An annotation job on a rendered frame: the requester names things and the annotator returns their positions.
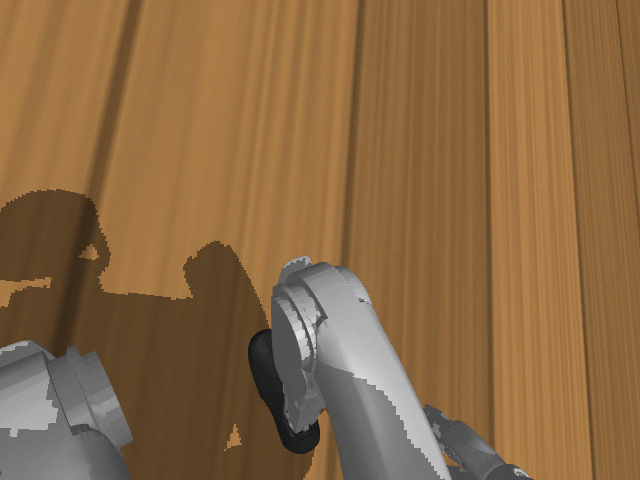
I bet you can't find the right robot arm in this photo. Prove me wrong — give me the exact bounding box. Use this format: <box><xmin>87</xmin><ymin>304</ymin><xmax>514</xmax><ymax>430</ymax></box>
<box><xmin>485</xmin><ymin>464</ymin><xmax>534</xmax><ymax>480</ymax></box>

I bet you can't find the right robot foot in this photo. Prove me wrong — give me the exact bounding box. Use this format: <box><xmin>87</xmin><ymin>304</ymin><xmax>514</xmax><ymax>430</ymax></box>
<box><xmin>248</xmin><ymin>329</ymin><xmax>320</xmax><ymax>454</ymax></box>

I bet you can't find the right robot hand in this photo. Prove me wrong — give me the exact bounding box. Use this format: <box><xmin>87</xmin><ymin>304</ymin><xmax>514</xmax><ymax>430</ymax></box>
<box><xmin>423</xmin><ymin>404</ymin><xmax>506</xmax><ymax>480</ymax></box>

